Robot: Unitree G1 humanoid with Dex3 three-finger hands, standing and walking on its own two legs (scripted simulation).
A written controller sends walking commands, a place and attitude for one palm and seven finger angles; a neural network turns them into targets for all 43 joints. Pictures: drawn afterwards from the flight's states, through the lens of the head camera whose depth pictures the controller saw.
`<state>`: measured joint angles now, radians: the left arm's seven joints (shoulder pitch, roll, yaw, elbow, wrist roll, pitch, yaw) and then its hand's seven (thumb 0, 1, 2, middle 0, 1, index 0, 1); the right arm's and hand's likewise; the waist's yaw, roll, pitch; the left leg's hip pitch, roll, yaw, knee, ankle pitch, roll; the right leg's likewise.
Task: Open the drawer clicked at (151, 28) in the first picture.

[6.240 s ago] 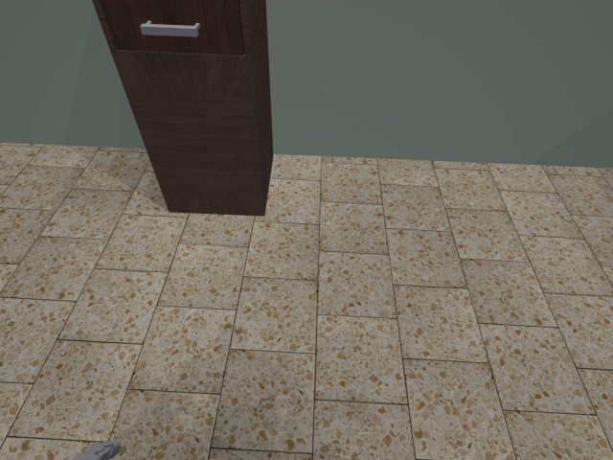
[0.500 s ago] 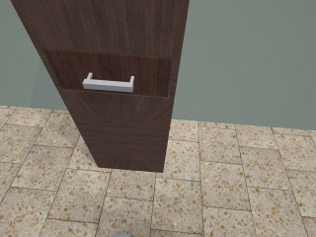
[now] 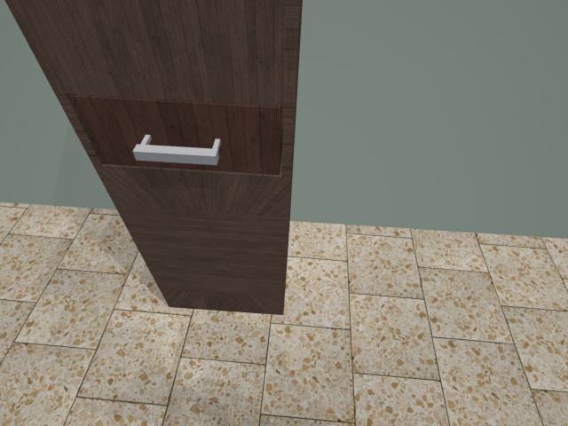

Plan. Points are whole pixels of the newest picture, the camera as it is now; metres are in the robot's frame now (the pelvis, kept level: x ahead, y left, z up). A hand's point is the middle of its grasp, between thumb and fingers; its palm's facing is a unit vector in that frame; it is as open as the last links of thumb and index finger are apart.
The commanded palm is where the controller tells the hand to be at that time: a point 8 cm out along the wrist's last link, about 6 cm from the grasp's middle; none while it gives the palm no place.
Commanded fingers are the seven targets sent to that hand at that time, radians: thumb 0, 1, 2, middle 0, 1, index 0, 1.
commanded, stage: come to a stop and stand still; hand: left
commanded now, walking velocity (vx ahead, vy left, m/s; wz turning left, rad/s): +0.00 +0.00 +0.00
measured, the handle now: (179, 148) +0.58 +0.25 +0.04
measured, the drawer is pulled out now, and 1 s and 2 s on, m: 0.00 0.00 0.00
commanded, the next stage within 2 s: look again from close up in 0.24 s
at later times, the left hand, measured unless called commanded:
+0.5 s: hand out of the picture -0.03 +0.18 -0.18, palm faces +0.01 -0.99 -0.17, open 7.3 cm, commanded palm none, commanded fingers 0.00 0.90 0.90 -0.20 -0.30 -0.20 -0.30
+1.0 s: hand out of the picture -0.05 +0.21 -0.18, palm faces +0.04 -0.99 -0.17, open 7.3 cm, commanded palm none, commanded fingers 0.00 0.90 0.90 -0.20 -0.30 -0.20 -0.30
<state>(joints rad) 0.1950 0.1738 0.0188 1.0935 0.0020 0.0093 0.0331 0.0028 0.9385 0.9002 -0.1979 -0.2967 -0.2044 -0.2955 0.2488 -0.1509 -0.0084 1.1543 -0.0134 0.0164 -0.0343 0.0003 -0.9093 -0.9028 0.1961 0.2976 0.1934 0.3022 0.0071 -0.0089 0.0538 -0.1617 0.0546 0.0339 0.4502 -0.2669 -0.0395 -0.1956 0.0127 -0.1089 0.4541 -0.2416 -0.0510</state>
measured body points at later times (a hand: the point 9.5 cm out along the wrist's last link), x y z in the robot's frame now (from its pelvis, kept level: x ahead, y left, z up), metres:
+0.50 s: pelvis -0.02 +0.03 +0.00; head -0.02 +0.02 +0.45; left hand -0.03 +0.23 -0.16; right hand -0.02 -0.19 -0.16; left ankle -0.02 +0.14 -0.74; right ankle +0.01 -0.08 -0.74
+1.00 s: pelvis -0.03 +0.05 +0.00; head -0.04 +0.05 +0.45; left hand -0.05 +0.26 -0.16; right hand -0.04 -0.17 -0.16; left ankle -0.02 +0.14 -0.74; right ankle +0.00 -0.08 -0.74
